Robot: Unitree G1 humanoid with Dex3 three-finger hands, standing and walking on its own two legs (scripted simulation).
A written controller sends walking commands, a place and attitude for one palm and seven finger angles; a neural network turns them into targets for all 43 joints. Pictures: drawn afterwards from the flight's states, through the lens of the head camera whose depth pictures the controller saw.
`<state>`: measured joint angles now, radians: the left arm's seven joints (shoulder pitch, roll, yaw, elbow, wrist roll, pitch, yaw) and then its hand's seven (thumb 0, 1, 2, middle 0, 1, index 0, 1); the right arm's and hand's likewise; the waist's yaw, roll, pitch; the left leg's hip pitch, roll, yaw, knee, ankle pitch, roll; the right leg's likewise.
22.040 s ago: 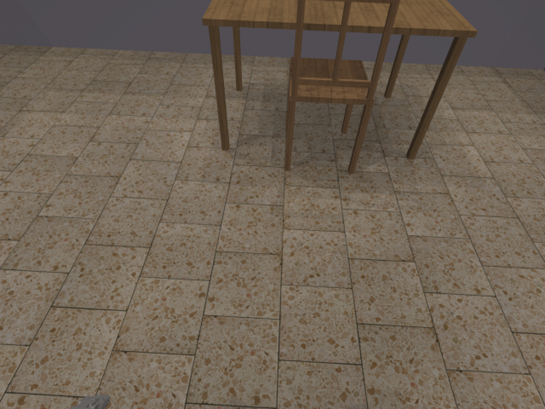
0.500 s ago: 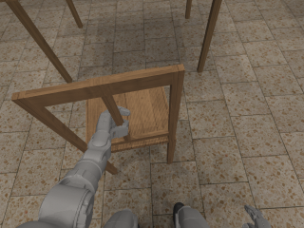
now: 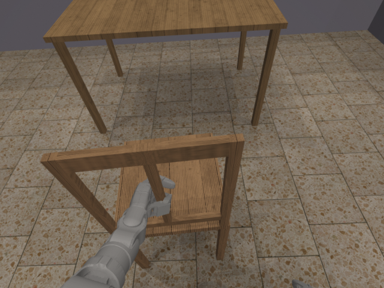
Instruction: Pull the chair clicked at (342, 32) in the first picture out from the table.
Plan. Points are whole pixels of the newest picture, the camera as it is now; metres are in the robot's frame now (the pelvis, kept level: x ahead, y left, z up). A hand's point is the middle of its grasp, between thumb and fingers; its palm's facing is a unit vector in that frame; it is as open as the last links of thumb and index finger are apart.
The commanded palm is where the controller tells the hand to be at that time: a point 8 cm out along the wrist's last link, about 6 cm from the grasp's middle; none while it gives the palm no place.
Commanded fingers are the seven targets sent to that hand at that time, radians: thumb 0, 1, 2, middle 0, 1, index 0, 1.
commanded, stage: stop walking, hand still on the chair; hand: left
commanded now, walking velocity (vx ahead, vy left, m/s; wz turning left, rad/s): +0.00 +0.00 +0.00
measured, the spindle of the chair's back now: (160, 196) +0.34 +0.09 -0.07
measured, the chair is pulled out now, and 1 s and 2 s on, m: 0.74 0.78 0.78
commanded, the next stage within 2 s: open the thumb and straighten the fingers in 0.64 s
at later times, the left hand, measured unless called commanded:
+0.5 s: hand (164, 219) +0.28 +0.08 -0.05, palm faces -0.16 -0.98 -0.15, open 5.3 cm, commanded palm +0.27 +0.13 -0.05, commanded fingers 0.00 0.90 0.90 -0.50 -1.45 -0.50 -1.45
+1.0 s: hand (161, 213) +0.29 +0.08 -0.05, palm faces -0.17 -0.98 -0.14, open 8.3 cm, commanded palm +0.27 +0.14 -0.03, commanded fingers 0.00 -0.55 0.20 -0.40 -1.16 -0.40 -1.16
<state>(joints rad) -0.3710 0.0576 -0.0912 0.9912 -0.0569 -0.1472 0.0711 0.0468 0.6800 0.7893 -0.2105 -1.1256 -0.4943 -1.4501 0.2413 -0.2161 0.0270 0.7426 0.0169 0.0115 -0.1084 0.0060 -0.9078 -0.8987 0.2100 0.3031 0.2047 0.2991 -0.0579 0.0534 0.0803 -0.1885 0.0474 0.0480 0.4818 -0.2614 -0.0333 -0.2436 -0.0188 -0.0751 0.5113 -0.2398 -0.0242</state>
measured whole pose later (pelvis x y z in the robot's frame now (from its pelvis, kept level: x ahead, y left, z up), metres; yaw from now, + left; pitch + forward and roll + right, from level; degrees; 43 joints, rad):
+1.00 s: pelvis -0.01 +0.00 -0.01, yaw +0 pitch +3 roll +1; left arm -0.15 0.12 -0.12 0.62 -0.04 -0.07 0.03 0.02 0.19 0.56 -0.37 -1.33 -0.50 -1.44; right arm 0.23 -0.26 -0.01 0.65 0.05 -0.05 -0.03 0.01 -0.90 -0.90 0.21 0.30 0.20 0.30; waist -0.07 0.02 -0.02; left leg -0.34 0.05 0.05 0.57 -0.29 -0.03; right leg -0.40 -0.02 -0.07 0.60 -0.26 -0.03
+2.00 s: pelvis +0.02 +0.01 -0.03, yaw +2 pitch +7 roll +0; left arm 0.34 0.14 -0.21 -0.01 -0.01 0.16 0.02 -0.01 -0.54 0.21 0.00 0.00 -0.01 0.00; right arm 0.25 -0.24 0.03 0.50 0.02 -0.13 -0.06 0.01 -0.90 -0.90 0.21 0.30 0.20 0.30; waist -0.03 0.04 -0.09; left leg -0.49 0.02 0.02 0.79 -0.42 -0.01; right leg -0.52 -0.06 -0.09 0.80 -0.40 -0.01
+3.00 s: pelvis +0.01 +0.00 -0.05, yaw +3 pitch +7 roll -1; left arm 0.65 0.24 0.08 -0.44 -0.20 -0.20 -0.06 -0.01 -0.50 0.23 -0.01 -0.01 -0.02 -0.01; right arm 0.25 -0.19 0.00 0.53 0.06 -0.19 -0.10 0.01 -0.90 -0.90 0.21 0.30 0.20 0.30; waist 0.02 0.07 -0.11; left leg -0.59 0.05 -0.02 0.95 -0.49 -0.03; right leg -0.60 -0.04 -0.12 0.93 -0.46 -0.03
